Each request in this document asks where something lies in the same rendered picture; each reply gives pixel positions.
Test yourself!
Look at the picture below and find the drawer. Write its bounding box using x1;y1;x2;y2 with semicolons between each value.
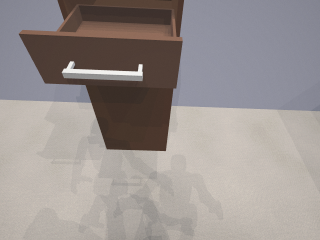
19;4;183;89

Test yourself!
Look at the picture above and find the cabinet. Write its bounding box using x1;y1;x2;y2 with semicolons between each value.
57;0;184;151

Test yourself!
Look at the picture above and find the handle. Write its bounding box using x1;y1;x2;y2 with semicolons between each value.
62;61;143;81

